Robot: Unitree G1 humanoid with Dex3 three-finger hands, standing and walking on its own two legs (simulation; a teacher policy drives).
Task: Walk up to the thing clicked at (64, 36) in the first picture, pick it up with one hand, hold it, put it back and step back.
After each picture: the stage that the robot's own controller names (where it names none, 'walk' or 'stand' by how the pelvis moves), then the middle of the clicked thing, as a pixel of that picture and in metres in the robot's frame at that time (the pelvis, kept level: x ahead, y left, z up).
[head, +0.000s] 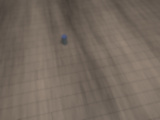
stand; (64, 39) +1.48 +0.23 -0.72
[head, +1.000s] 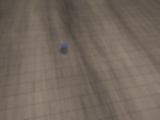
walk; (64, 49) +1.35 +0.16 -0.71
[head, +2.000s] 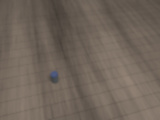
walk; (54, 77) +0.88 +0.21 -0.72
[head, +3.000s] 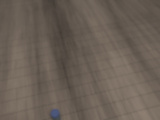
walk; (56, 115) +0.54 +0.22 -0.71
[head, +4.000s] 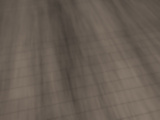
stand; out of the picture +0.41 +0.21 -0.71
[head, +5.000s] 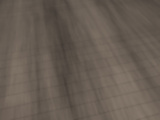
walk; out of the picture +0.39 +0.21 -0.72
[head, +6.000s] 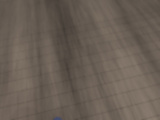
walk; out of the picture +0.40 +0.24 -0.70
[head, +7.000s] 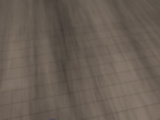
stand; out of the picture +0.40 +0.21 -0.69
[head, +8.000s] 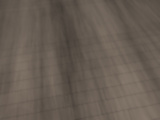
stand; out of the picture +0.36 +0.21 -0.73
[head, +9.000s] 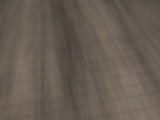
stand; out of the picture +0.36 +0.21 -0.73
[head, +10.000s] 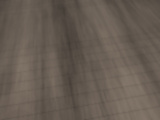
stand; out of the picture +0.36 +0.21 -0.73
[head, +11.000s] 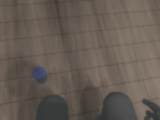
go down; (40, 75) +0.43 +0.20 -0.41
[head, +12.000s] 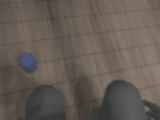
go down; (29, 63) +0.46 +0.21 -0.31
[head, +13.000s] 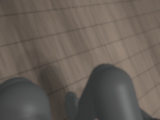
close in; out of the picture +0.45 +0.24 -0.23
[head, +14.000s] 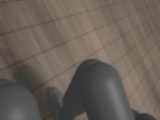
close; out of the picture +0.44 +0.27 -0.23
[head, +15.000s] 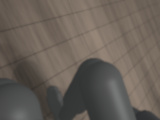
lift; out of the picture +0.42 +0.25 -0.23
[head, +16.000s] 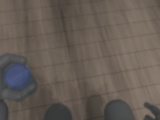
lift; (22, 81) +0.34 +0.20 -0.03
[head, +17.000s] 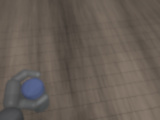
hold; (36, 96) +0.32 +0.17 +0.00
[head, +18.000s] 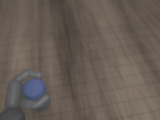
hold; (38, 95) +0.32 +0.17 +0.00
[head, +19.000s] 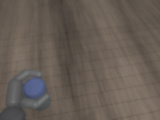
hold; (38, 95) +0.32 +0.17 +0.00
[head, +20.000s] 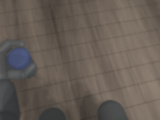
crouch; (24, 64) +0.42 +0.19 -0.07
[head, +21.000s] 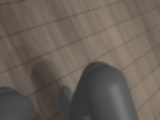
lower; out of the picture +0.47 +0.26 -0.20
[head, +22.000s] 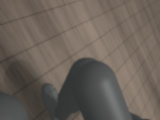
lower; out of the picture +0.46 +0.28 -0.24
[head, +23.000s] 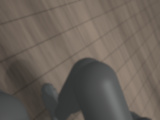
lower; out of the picture +0.46 +0.28 -0.24
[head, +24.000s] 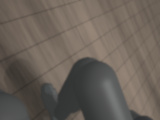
lower; out of the picture +0.46 +0.28 -0.24
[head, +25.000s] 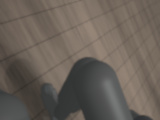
lower; out of the picture +0.46 +0.28 -0.24
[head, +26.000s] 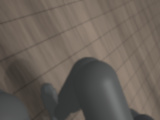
open; out of the picture +0.46 +0.27 -0.24
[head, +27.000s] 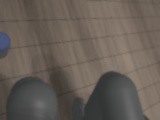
stand; out of the picture +0.46 +0.24 -0.26
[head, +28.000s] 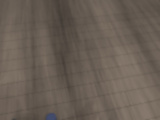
stand; out of the picture +0.41 +0.18 -0.63
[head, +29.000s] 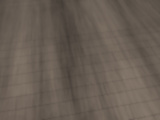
stand; out of the picture +0.41 +0.19 -0.67
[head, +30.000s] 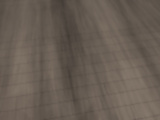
stand; out of the picture +0.40 +0.18 -0.67
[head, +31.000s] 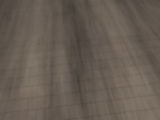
stand; out of the picture +0.41 +0.17 -0.72
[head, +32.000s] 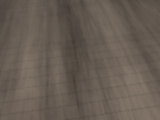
stand; out of the picture +0.40 +0.20 -0.73
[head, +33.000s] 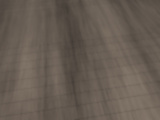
walk; out of the picture +0.39 +0.20 -0.73
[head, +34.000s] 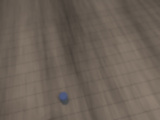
walk; (64, 98) +0.58 +0.21 -0.71
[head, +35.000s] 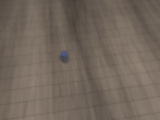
walk; (64, 57) +0.97 +0.16 -0.69
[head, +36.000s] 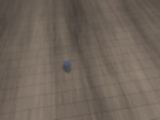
stand; (67, 66) +1.02 +0.19 -0.70
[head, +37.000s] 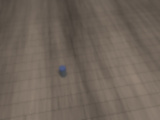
stand; (62, 71) +1.00 +0.21 -0.73
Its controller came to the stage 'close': yes
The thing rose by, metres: 0.71
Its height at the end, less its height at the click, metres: +0.00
